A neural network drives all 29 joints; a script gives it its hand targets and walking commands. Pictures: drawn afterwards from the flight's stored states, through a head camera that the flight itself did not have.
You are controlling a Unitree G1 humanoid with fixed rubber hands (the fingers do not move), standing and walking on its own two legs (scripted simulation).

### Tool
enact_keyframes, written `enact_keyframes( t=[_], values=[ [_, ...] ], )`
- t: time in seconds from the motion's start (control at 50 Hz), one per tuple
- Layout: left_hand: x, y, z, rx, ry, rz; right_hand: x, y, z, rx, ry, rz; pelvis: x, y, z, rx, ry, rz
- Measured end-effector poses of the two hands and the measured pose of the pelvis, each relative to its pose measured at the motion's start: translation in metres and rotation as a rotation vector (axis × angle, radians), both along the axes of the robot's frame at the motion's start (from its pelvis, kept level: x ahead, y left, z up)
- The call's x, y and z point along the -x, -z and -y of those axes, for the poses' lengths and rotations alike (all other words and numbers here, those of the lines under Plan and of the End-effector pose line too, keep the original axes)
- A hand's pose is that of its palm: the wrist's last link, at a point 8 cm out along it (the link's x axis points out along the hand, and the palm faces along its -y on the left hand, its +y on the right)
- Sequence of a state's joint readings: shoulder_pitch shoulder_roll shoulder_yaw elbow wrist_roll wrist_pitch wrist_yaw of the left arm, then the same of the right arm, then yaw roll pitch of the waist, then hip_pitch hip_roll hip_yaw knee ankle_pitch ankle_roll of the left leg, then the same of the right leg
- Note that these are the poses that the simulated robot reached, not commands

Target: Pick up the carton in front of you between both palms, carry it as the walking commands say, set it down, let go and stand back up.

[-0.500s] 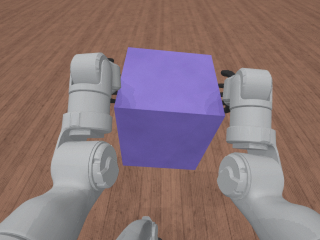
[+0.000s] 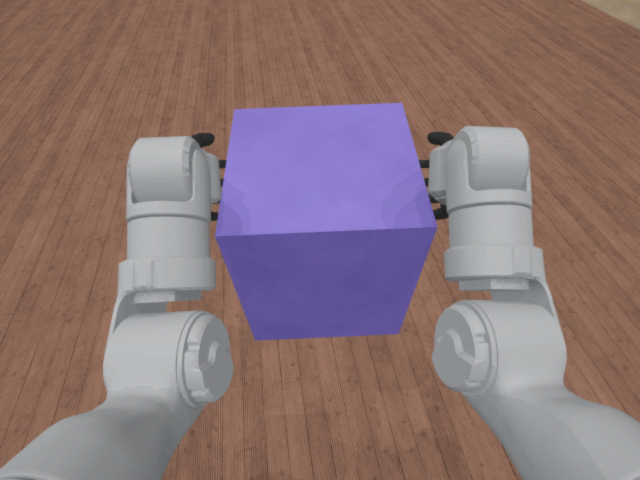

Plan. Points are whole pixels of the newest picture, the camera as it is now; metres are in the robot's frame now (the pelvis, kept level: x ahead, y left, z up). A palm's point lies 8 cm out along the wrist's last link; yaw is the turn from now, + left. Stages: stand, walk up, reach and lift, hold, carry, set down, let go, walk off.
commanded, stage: carry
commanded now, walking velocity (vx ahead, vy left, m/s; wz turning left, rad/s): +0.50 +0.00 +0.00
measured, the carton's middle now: (323, 230) +0.42 +0.00 +0.10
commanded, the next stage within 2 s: none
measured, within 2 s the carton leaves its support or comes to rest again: neither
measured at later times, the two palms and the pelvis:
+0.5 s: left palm (208, 134) +0.62 +0.19 +0.12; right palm (378, 143) +0.61 -0.09 +0.12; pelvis +0.25 +0.05 +0.02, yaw -1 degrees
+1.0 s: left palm (232, 81) +0.82 +0.18 +0.12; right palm (372, 89) +0.82 -0.10 +0.11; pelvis +0.54 +0.04 +0.03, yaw +1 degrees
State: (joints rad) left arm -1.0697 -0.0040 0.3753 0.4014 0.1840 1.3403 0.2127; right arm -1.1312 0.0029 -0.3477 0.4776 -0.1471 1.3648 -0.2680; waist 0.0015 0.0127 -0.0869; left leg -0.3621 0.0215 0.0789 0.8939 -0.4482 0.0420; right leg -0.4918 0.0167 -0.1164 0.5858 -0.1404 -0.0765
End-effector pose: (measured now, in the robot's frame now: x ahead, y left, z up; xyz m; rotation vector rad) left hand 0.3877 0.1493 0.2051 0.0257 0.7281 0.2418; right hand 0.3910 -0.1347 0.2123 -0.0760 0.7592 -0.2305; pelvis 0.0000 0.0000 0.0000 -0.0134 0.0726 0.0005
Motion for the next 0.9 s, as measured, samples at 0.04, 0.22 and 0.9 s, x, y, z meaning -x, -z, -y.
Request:
enact_keyframes(
  t=[0.04,0.22,0.9],
  values=[
    [-0.007,0.007,-0.007,-0.017,-0.048,-0.040,-0.021,0.011,-0.008,-0.011,-0.052,-0.040,-0.019,-0.005,0.004,-0.010,-0.004,0.002],
    [-0.078,0.019,-0.027,-0.040,-0.132,-0.111,-0.103,0.045,-0.030,-0.072,-0.104,-0.112,-0.100,-0.020,-0.005,-0.022,-0.020,-0.013],
    [-0.382,0.082,-0.022,-0.007,-0.037,-0.042,-0.377,0.099,-0.022,-0.070,0.030,-0.041,-0.482,-0.025,-0.026,-0.018,-0.028,0.007]
  ],
)
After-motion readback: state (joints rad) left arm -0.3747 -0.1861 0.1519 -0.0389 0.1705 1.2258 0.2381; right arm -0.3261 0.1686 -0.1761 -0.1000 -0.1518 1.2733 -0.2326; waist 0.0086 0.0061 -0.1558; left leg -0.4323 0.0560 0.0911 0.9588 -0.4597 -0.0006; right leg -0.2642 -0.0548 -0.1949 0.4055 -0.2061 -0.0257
